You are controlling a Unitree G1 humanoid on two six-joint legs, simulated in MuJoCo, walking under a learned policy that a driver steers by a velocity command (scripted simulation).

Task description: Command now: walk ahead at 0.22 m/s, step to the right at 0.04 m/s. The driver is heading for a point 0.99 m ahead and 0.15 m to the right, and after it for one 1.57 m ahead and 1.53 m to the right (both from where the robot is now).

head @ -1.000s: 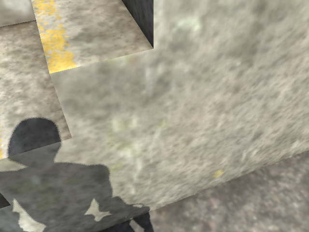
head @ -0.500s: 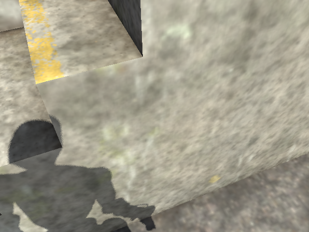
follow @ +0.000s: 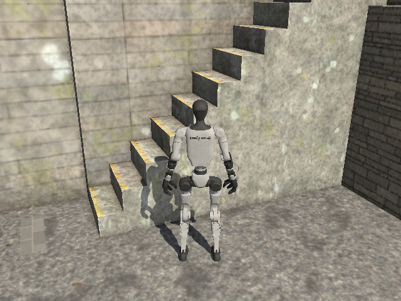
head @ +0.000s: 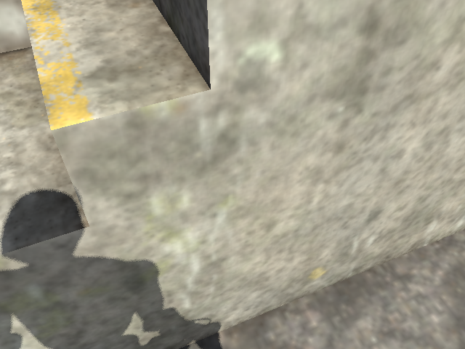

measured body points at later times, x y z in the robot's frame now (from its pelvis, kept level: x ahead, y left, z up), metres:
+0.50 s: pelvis -0.01 +0.01 +0.00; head +0.00 +0.01 +0.45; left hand +0.07 +0.28 -0.14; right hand +0.07 -0.26 -0.14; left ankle -0.03 +0.14 -0.74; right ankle -0.03 -0.13 -0.74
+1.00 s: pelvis -0.02 +0.01 +0.00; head -0.01 +0.02 +0.45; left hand +0.04 +0.28 -0.14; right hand +0.04 -0.24 -0.14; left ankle -0.03 +0.14 -0.74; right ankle -0.03 -0.13 -0.74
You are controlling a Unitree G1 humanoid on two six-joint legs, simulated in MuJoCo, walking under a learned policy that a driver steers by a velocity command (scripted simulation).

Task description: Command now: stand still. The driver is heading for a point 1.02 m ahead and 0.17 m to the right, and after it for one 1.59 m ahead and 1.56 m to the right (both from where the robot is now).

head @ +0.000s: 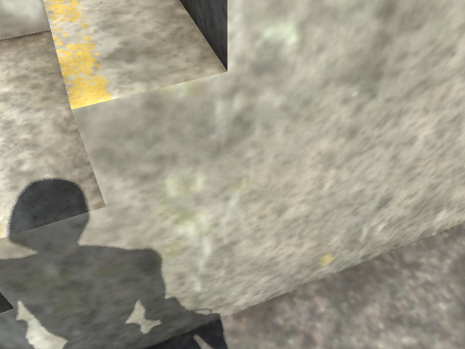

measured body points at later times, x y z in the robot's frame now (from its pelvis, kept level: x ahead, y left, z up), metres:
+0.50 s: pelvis +0.01 +0.00 +0.00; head +0.01 +0.00 +0.45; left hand +0.07 +0.27 -0.14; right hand +0.08 -0.26 -0.14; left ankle +0.00 +0.13 -0.74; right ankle -0.01 -0.14 -0.74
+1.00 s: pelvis +0.02 -0.02 +0.00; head +0.03 -0.02 +0.45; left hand +0.09 +0.25 -0.14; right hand +0.10 -0.28 -0.14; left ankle +0.00 +0.13 -0.74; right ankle -0.01 -0.14 -0.74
